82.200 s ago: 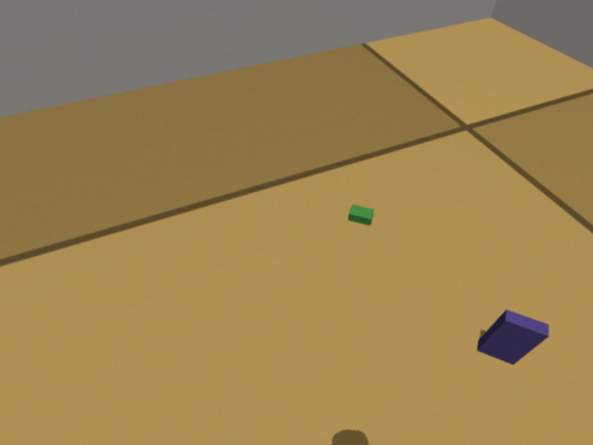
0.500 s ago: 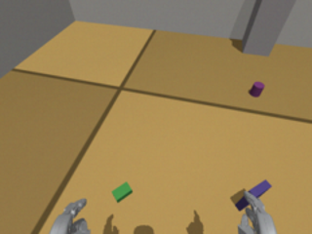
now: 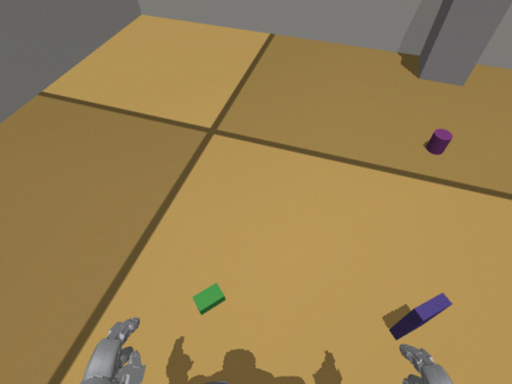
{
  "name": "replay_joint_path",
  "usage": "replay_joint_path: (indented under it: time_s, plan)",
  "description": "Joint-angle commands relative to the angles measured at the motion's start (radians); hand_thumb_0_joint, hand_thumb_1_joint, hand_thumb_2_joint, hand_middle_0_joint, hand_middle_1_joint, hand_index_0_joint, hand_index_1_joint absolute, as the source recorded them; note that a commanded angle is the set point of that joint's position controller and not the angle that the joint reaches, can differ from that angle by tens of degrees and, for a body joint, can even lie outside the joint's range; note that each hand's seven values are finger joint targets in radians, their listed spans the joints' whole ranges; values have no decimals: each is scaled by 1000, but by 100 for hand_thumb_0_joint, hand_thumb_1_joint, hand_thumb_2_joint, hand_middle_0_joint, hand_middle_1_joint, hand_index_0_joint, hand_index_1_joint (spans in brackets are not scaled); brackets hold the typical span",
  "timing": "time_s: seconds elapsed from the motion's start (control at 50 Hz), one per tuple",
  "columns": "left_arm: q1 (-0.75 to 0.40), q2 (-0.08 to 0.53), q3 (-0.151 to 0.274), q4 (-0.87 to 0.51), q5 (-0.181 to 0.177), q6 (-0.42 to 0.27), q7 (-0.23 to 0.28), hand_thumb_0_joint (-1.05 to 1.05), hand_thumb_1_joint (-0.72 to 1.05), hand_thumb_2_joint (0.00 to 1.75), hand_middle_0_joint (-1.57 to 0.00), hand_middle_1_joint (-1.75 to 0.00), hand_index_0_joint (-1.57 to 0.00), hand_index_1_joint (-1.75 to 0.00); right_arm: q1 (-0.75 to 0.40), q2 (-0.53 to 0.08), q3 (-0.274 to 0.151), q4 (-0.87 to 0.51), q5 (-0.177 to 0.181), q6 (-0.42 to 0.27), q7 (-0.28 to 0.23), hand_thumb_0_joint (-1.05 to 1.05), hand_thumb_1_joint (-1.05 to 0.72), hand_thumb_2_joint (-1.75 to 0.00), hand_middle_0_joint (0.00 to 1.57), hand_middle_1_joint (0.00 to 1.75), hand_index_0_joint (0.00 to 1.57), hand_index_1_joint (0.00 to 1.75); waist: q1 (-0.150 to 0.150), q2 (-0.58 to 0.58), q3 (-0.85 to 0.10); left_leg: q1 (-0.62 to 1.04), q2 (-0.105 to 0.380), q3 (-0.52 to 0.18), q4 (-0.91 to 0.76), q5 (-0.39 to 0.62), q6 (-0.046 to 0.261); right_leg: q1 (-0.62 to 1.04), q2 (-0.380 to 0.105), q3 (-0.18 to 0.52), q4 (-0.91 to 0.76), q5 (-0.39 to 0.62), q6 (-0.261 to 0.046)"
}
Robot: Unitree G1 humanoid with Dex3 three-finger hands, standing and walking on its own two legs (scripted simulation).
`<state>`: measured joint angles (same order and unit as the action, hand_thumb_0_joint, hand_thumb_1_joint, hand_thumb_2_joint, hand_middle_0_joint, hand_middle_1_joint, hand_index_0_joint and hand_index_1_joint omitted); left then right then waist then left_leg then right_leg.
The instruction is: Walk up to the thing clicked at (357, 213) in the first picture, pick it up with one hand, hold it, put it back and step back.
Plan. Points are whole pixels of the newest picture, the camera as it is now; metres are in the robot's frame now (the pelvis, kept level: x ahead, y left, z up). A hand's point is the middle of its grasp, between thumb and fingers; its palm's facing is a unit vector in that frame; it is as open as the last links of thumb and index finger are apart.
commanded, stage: stand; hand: left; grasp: from above
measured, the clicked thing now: (209, 298) +0.50 +0.22 -0.71
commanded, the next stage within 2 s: none
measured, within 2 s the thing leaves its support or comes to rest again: neither
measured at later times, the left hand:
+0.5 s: hand out of the picture +0.05 +0.24 -0.12, palm faces +0.04 -0.95 -0.31, open 7.4 cm
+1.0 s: hand out of the picture +0.04 +0.23 -0.12, palm faces +0.03 -0.94 -0.33, open 7.4 cm
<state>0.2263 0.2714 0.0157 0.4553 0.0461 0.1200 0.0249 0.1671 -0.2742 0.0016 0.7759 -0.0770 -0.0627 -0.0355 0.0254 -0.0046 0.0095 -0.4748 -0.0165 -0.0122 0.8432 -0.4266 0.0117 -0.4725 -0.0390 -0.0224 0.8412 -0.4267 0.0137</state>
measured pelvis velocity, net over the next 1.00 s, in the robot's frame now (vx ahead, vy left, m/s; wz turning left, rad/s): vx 0.00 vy -0.01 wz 0.01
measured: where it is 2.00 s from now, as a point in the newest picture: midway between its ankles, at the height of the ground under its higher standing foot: outside the picture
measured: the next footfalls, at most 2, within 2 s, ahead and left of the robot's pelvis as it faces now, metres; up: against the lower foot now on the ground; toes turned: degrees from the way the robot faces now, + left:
none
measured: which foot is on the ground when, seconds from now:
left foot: down 0.00-1.00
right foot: down 0.00-1.00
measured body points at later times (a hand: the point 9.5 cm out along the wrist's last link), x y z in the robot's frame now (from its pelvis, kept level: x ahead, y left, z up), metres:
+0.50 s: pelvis +0.00 +0.01 +0.04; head +0.00 +0.00 +0.49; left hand +0.05 +0.29 -0.10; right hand +0.08 -0.27 -0.10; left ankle +0.01 +0.11 -0.70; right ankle +0.00 -0.13 -0.70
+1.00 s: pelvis +0.00 -0.01 +0.05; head +0.00 -0.01 +0.50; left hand +0.04 +0.28 -0.09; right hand +0.06 -0.29 -0.10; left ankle +0.01 +0.11 -0.70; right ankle +0.00 -0.13 -0.70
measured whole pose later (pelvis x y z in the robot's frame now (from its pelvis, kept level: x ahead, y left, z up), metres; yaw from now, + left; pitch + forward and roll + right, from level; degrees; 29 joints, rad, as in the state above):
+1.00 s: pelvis +0.00 -0.01 +0.05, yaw +0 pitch -3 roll +0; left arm 0.16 0.29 0.02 1.15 0.02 -0.01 0.02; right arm 0.15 -0.31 -0.03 1.14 -0.03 0.00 -0.01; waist 0.02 0.02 0.06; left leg -0.10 -0.01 -0.02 0.34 -0.18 0.00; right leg -0.10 -0.03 -0.04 0.34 -0.18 0.01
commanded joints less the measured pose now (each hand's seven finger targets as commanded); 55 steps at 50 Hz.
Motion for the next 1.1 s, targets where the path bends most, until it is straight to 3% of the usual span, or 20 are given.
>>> replay_joint_path:
  time_s: [0.0,0.04,0.1,0.28,0.3,0.38,0.44,0.54,0.6,0.66,0.68,0.76,0.8,0.92,1.08]
  plan:
    - [-23,151,74,61,-3,-97,17,0,90,90,-20,-30,-20,-30,-40,-153,-85,-44,27,-15,14,0,-90,-90,20,30,20,30,11,-28,-148,130,52,-75,-192,293,45,179,-56,93,-201,264,-55]
    - [-50,162,76,124,3,-113,18,0,90,90,-20,-30,-20,-30,-33,-153,-85,-11,24,-2,17,0,-90,-90,20,30,20,30,-6,-43,-134,159,48,-71,-215,264,44,184,-71,108,-244,248,-55]
    - [-57,155,73,208,-1,-123,18,0,90,90,-20,-30,-20,-30,-46,-164,-89,26,19,7,17,0,-90,-90,20,30,20,30,-1,23,-90,173,71,-106,-300,200,51,190,-51,79,-279,188,-41]
    - [-47,172,63,418,-17,-141,21,0,90,90,-20,-30,-20,-30,-19,-181,-87,157,37,22,2,0,-90,-90,20,30,20,30,-11,0,-43,296,92,-107,-406,410,31,308,-70,80,-395,370,-38]
    - [-50,174,61,435,-17,-140,21,0,90,90,-20,-30,-20,-30,-16,-189,-86,168,39,24,2,0,-90,-90,20,30,20,30,-13,10,-24,283,93,-110,-429,372,31,313,-65,75,-413,338,-33]
    - [-55,181,57,497,-16,-136,23,0,90,90,-20,-30,-20,-30,-44,-188,-83,202,45,29,-1,0,-90,-90,20,30,20,30,-3,4,-1,319,101,-115,-475,397,25,331,-68,69,-452,329,-28]
    - [-66,184,56,526,-15,-137,21,0,90,90,-20,-30,-20,-30,-43,-194,-81,224,48,32,-1,0,-90,-90,20,30,20,30,-5,20,5,322,106,-115,-509,369,21,355,-71,69,-481,306,-24]
    - [-65,188,54,575,-14,-131,14,0,90,90,-20,-30,-20,-30,-55,-206,-80,251,45,41,4,0,-90,-90,20,30,20,30,-4,34,71,250,106,-141,-600,109,17,350,-55,61,-509,200,-20]
    - [-63,192,52,590,-12,-137,11,0,90,90,-20,-30,-20,-30,-69,-200,-79,255,47,44,10,0,-90,-90,20,30,20,30,2,6,65,256,103,-135,-592,124,17,347,-61,66,-532,178,-18]
    - [-78,203,52,600,-12,-143,11,0,90,90,-20,-30,-20,-30,-55,-200,-76,265,49,42,13,0,-90,-90,20,30,20,30,-11,-9,38,302,102,-121,-570,181,18,343,-74,81,-556,185,-18]
    - [-83,209,52,605,-12,-143,11,0,90,90,-20,-30,-20,-30,-55,-197,-75,271,50,44,14,0,-90,-90,20,30,20,30,-12,-22,54,290,97,-121,-570,164,14,330,-71,82,-567,147,-16]
    - [-91,211,48,615,-16,-145,10,0,90,90,-20,-30,-20,-30,-59,-206,-73,281,50,42,16,0,-90,-90,20,30,20,30,-12,-6,48,299,104,-119,-571,189,15,338,-77,86,-570,174,-21]
    - [-95,212,47,617,-18,-150,11,0,90,90,-20,-30,-20,-30,-58,-207,-71,282,51,39,15,0,-90,-90,20,30,20,30,-17,-3,3,345,110,-109,-551,281,17,359,-88,92,-571,254,-22]
    - [-105,221,47,631,-25,-149,11,0,90,90,-20,-30,-20,-30,-53,-213,-61,300,53,36,11,0,-90,-90,20,30,20,30,-17,8,-3,358,117,-100,-558,351,14,381,-87,89,-562,333,-25]
    - [-122,220,46,648,-26,-144,8,0,90,90,-20,-30,-20,-30,-63,-225,-52,310,56,38,9,0,-90,-90,20,30,20,30,-16,14,22,339,123,-99,-574,325,13,388,-86,85,-570,320,-23]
